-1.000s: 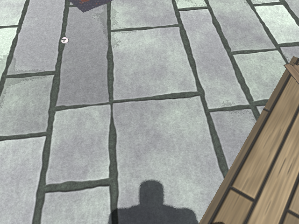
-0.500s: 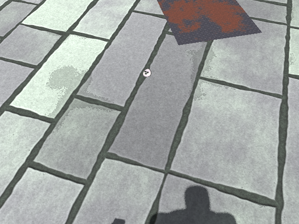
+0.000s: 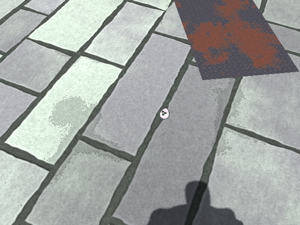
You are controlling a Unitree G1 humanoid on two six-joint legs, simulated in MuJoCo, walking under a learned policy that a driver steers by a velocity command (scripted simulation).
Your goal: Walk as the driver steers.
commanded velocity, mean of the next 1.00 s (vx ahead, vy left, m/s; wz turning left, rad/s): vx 0.08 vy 0.00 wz -0.62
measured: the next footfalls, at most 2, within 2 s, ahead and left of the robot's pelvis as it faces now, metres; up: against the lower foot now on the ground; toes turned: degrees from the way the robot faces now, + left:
right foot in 0.32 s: +0.15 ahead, -0.17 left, +0.00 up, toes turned -19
left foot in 0.74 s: +0.28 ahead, +0.02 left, +0.00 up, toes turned -42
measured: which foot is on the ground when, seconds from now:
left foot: down 0.00-0.32, up 0.34-0.72, down 0.74-1.00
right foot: up 0.00-0.30, down 0.32-0.74, up 0.76-1.00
